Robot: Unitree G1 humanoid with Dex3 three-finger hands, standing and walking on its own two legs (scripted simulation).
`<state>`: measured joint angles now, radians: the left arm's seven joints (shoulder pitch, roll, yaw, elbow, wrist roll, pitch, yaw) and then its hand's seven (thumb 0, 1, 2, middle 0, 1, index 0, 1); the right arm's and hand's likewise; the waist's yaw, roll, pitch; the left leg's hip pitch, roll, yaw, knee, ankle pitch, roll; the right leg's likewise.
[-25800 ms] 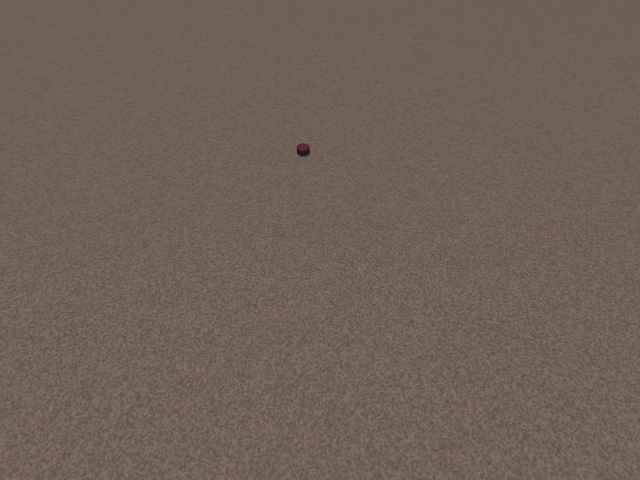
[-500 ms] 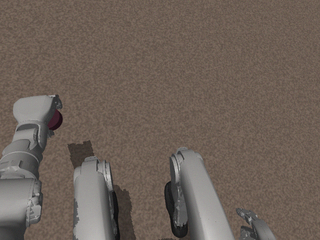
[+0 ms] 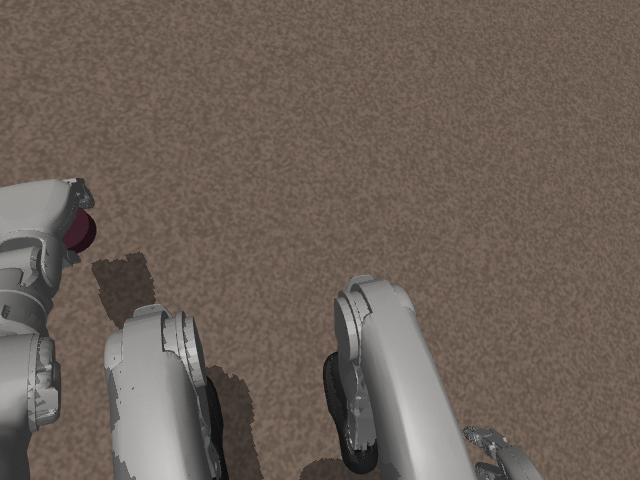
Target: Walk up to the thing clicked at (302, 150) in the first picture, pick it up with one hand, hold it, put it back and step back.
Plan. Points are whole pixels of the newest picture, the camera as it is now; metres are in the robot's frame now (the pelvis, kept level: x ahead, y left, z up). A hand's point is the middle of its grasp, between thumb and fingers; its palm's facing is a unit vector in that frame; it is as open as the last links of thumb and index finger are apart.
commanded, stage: crouch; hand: left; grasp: from above
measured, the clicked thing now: (65, 228) +0.45 +0.29 -0.20
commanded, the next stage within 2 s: lower in 0.18 s
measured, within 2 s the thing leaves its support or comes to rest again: rests again in 1.66 s
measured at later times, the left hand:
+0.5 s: hand (70, 243) +0.43 +0.29 -0.21, palm faces -0.47 -0.08 -0.88, open 8.9 cm
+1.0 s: hand (86, 243) +0.45 +0.29 -0.27, palm faces -0.45 -0.12 -0.89, open 9.0 cm
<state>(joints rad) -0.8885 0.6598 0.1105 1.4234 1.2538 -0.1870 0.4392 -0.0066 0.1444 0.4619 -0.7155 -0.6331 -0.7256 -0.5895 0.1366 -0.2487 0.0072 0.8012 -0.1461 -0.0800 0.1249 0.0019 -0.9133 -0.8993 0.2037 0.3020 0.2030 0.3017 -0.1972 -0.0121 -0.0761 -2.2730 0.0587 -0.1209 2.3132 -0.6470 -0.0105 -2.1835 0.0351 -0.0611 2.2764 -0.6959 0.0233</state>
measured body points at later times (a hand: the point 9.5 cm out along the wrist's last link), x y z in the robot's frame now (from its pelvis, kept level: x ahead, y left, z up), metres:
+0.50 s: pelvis +0.00 +0.00 -0.03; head +0.24 +0.06 +0.34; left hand +0.45 +0.30 -0.16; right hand +0.06 -0.28 -0.14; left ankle +0.09 +0.13 -0.32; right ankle +0.09 -0.12 -0.32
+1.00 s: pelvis +0.01 +0.00 -0.06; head +0.26 +0.08 +0.31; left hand +0.47 +0.30 -0.21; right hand +0.05 -0.27 -0.15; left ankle +0.09 +0.13 -0.32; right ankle +0.09 -0.12 -0.32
